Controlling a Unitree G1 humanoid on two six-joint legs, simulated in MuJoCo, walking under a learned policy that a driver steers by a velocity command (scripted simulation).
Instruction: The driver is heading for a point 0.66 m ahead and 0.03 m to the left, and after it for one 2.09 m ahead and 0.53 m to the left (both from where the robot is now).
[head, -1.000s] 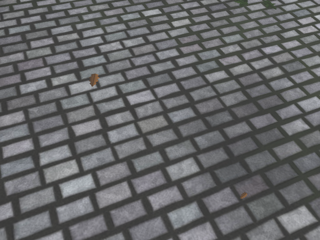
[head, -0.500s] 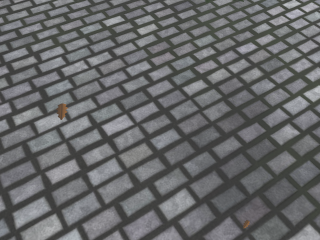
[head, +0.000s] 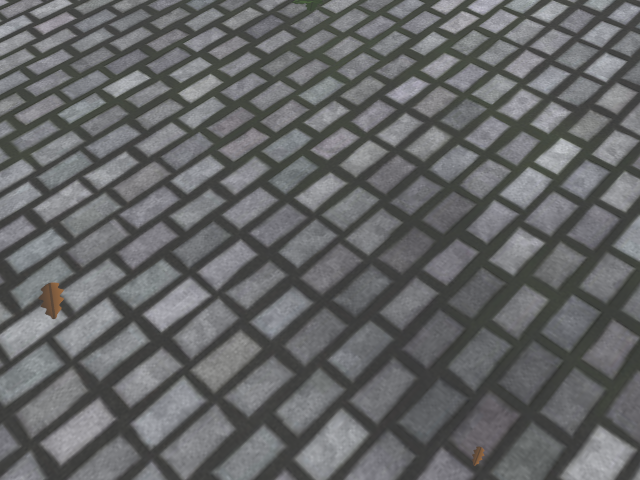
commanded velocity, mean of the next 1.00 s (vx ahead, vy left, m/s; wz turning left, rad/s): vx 0.38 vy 0.00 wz -0.09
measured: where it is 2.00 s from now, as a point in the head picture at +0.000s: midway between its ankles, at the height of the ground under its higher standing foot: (390, 399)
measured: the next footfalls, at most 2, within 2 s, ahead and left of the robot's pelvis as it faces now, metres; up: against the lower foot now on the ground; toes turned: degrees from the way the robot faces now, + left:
left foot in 0.16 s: +0.04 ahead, +0.13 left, +0.00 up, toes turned -7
right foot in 0.66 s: +0.30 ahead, -0.11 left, +0.00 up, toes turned -9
